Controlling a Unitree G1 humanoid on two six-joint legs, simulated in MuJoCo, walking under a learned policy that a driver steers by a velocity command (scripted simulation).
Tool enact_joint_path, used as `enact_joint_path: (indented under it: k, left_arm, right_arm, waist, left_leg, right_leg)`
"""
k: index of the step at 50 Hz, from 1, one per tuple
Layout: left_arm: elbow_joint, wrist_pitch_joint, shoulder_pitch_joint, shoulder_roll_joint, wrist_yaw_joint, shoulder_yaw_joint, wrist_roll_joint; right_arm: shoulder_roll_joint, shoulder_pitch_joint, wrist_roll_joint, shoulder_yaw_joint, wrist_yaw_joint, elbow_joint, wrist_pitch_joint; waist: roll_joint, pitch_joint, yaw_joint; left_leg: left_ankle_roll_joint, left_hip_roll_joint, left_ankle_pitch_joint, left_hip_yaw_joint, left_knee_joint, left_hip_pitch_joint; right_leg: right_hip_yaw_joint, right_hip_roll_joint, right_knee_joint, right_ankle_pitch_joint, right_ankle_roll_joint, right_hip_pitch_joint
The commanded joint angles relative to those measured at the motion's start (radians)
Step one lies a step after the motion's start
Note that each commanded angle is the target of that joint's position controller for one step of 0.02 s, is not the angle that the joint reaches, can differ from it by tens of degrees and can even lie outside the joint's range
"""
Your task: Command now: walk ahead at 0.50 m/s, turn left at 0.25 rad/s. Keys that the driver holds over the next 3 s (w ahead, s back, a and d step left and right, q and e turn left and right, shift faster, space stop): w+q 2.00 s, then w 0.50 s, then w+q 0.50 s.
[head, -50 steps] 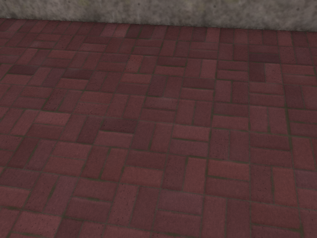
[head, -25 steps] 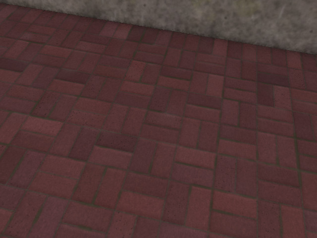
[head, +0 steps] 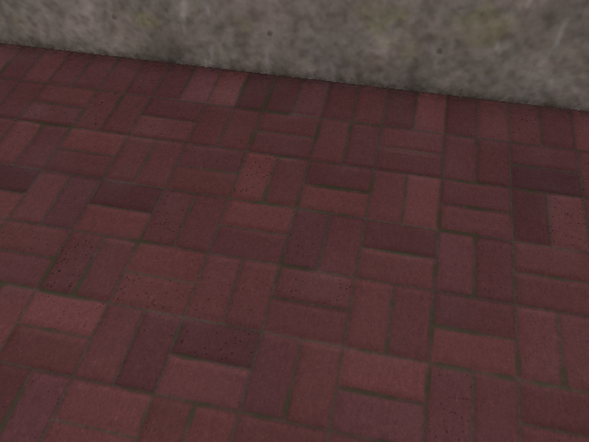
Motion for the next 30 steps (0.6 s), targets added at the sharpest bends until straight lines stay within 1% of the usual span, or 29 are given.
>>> enact_joint_path:
  k: [1,3,4,7,9,12,14,15,17,18,19,20,21,22,23,24,25,26,27,28,29,30]
  left_arm:
    - [-0.001,-0.036,0.085,0.059,0.007,0.011,-0.004]
    - [0.015,-0.052,0.113,0.084,0.006,0.018,-0.010]
    - [0.019,-0.054,0.125,0.089,0.007,0.019,-0.009]
    - [0.034,-0.053,0.166,0.079,0.010,0.015,-0.009]
    - [0.041,-0.051,0.183,0.078,0.013,0.011,-0.011]
    - [0.061,-0.047,0.238,0.086,0.025,0.009,-0.011]
    - [0.078,-0.039,0.275,0.091,0.034,0.009,-0.008]
    - [0.082,-0.034,0.280,0.097,0.038,0.009,-0.005]
    - [0.080,-0.024,0.263,0.121,0.047,0.014,-0.002]
    - [0.076,-0.017,0.249,0.137,0.052,0.019,0.001]
    - [0.068,-0.007,0.235,0.152,0.051,0.024,0.004]
    - [0.057,0.001,0.223,0.162,0.048,0.028,0.004]
    - [0.029,0.000,0.199,0.153,0.041,0.026,-0.002]
    - [-0.047,-0.013,0.218,0.053,0.017,0.013,-0.019]
    - [-0.078,-0.028,0.113,0.132,0.011,0.024,-0.007]
    - [-0.102,-0.043,0.059,0.110,0.007,0.016,-0.015]
    - [-0.094,-0.050,0.078,0.110,0.008,0.016,-0.019]
    - [-0.097,-0.038,0.071,0.106,0.010,0.018,-0.004]
    - [-0.091,-0.016,0.097,0.096,0.009,0.015,0.015]
    - [-0.092,0.004,0.110,0.088,0.005,0.014,0.025]
    - [-0.100,0.019,0.108,0.080,0.001,0.013,0.029]
    - [-0.111,0.029,0.090,0.073,-0.002,0.011,0.029]
  right_arm:
    - [-0.054,0.084,-0.017,-0.015,0.017,-0.022,0.023]
    - [-0.051,0.030,-0.013,-0.018,0.026,-0.042,0.036]
    - [-0.052,-0.010,-0.012,-0.019,0.029,-0.056,0.040]
    - [-0.048,-0.124,-0.007,-0.018,0.034,-0.096,0.039]
    - [-0.035,-0.191,-0.005,-0.010,0.038,-0.120,0.034]
    - [-0.017,-0.294,-0.010,0.003,0.044,-0.158,0.032]
    - [-0.019,-0.338,-0.014,0.006,0.046,-0.179,0.030]
    - [-0.024,-0.340,-0.016,0.005,0.046,-0.185,0.029]
    - [-0.041,-0.295,-0.019,-0.004,0.042,-0.179,0.031]
    - [-0.055,-0.241,-0.021,-0.011,0.039,-0.165,0.032]
    - [-0.075,-0.158,-0.022,-0.022,0.035,-0.142,0.029]
    - [-0.104,-0.037,-0.027,-0.040,0.030,-0.105,0.022]
    - [-0.176,0.107,-0.040,-0.069,0.017,-0.070,0.019]
    - [-0.283,0.062,-0.024,-0.102,0.007,-0.098,0.033]
    - [-0.278,0.076,0.001,-0.101,0.007,-0.100,0.045]
    - [-0.237,0.020,0.005,-0.091,-0.003,-0.096,0.044]
    - [-0.175,-0.018,0.007,-0.077,-0.005,-0.091,0.039]
    - [-0.145,-0.053,0.008,-0.068,-0.009,-0.092,0.030]
    - [-0.129,-0.079,0.011,-0.061,-0.012,-0.099,0.020]
    - [-0.129,-0.076,0.014,-0.058,-0.010,-0.100,0.009]
    - [-0.142,-0.061,0.018,-0.060,-0.008,-0.095,-0.001]
    - [-0.161,-0.045,0.018,-0.064,-0.006,-0.091,-0.007]
  waist:
    - [-0.072,-0.022,-0.004]
    - [-0.069,-0.005,-0.010]
    - [-0.068,0.005,-0.005]
    - [-0.070,0.027,0.016]
    - [-0.072,0.032,0.030]
    - [-0.076,0.038,0.063]
    - [-0.078,0.041,0.076]
    - [-0.083,0.036,0.071]
    - [-0.112,-0.003,0.036]
    - [-0.129,-0.034,0.008]
    - [-0.134,-0.083,-0.030]
    - [-0.118,-0.149,-0.084]
    - [-0.037,-0.229,-0.156]
    - [0.254,-0.305,-0.077]
    - [0.057,-0.312,-0.111]
    - [0.004,-0.184,-0.082]
    - [-0.071,-0.086,-0.029]
    - [-0.088,-0.049,0.009]
    - [-0.078,-0.049,0.037]
    - [-0.062,-0.059,0.049]
    - [-0.050,-0.062,0.055]
    - [-0.038,-0.058,0.055]
  left_leg:
    - [-0.009,0.077,0.064,-0.050,0.008,-0.125]
    - [-0.022,0.090,0.122,-0.042,-0.024,-0.192]
    - [-0.027,0.096,0.160,-0.037,-0.046,-0.235]
    - [-0.041,0.092,0.273,-0.009,-0.163,-0.314]
    - [-0.046,0.081,0.336,0.027,-0.283,-0.311]
    - [-0.033,0.061,0.373,0.098,-0.433,-0.296]
    - [-0.010,0.043,0.340,0.133,-0.496,-0.297]
    - [0.005,0.027,0.303,0.146,-0.517,-0.281]
    - [0.047,-0.026,0.203,0.178,-0.534,-0.200]
    - [0.072,-0.058,0.144,0.190,-0.535,-0.140]
    - [0.099,-0.087,0.098,0.188,-0.556,-0.050]
    - [0.131,-0.107,0.096,0.164,-0.623,0.107]
    - [0.190,0.006,0.045,-0.011,-0.699,0.339]
    - [0.359,0.310,0.087,-0.588,-0.780,0.661]
    - [0.387,0.331,0.143,-0.687,-0.863,0.661]
    - [0.351,0.320,0.185,-0.546,-0.882,0.555]
    - [0.297,0.279,0.289,-0.452,-0.907,0.401]
    - [0.256,0.221,0.370,-0.376,-0.916,0.309]
    - [0.238,0.178,0.433,-0.316,-0.926,0.246]
    - [0.231,0.156,0.476,-0.286,-0.930,0.220]
    - [0.229,0.137,0.518,-0.265,-0.933,0.202]
    - [0.225,0.121,0.531,-0.249,-0.939,0.186]
  right_leg:
    - [0.274,-0.297,-0.321,0.063,-0.080,0.082]
    - [0.197,-0.288,-0.349,0.113,-0.071,0.097]
    - [0.162,-0.280,-0.356,0.135,-0.063,0.111]
    - [0.068,-0.250,-0.356,0.240,-0.034,0.155]
    - [0.015,-0.236,-0.341,0.318,-0.016,0.181]
    - [-0.033,-0.255,-0.316,0.431,-0.007,0.260]
    - [-0.054,-0.277,-0.279,0.520,-0.006,0.340]
    - [-0.067,-0.287,-0.246,0.604,-0.003,0.375]
    - [-0.097,-0.304,-0.132,0.883,0.005,0.425]
    - [-0.108,-0.312,-0.041,1.002,0.005,0.437]
    - [-0.112,-0.318,0.098,1.036,-0.002,0.429]
    - [-0.116,-0.314,0.292,0.936,0.001,0.366]
    - [-0.127,-0.282,0.589,0.644,0.026,0.168]
    - [-0.088,-0.032,1.004,-0.308,0.098,-0.320]
    - [0.144,-0.036,1.072,-0.310,0.087,-0.462]
    - [0.175,-0.102,1.009,-0.219,0.080,-0.507]
    - [0.165,-0.140,0.891,-0.167,0.081,-0.451]
    - [0.171,-0.164,0.808,-0.162,0.092,-0.393]
    - [0.168,-0.169,0.766,-0.156,0.107,-0.328]
    - [0.164,-0.170,0.727,-0.156,0.120,-0.295]
    - [0.151,-0.168,0.693,-0.152,0.133,-0.290]
    - [0.140,-0.168,0.652,-0.128,0.143,-0.296]
Next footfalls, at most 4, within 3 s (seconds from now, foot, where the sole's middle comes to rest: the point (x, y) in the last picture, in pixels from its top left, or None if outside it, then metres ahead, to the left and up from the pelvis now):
0.42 left None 0.36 0.11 -0.77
0.94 right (277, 339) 0.72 0.08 -0.77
1.46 left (138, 330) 0.76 0.42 -0.77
2.00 right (89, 235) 1.06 0.61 -0.77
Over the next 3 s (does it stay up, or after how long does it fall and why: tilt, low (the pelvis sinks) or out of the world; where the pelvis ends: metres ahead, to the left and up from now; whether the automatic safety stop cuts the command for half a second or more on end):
stays up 1.04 1.01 -0.01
